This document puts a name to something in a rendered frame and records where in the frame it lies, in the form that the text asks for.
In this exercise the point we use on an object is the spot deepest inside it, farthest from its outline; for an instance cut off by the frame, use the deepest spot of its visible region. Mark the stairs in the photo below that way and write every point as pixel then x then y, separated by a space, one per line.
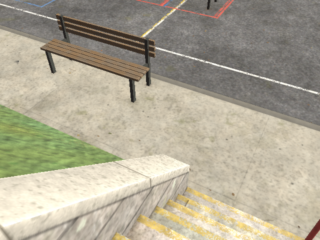
pixel 196 216

